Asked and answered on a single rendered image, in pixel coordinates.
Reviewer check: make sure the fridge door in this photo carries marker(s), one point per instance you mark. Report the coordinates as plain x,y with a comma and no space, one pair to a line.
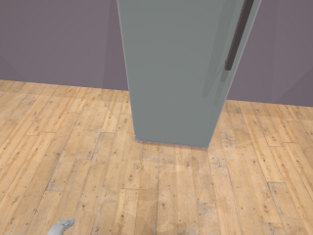
175,53

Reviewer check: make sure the handle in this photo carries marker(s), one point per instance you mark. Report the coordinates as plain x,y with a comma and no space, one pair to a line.
238,34

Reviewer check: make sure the robot left hand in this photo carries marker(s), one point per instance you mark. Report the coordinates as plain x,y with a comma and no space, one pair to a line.
61,226

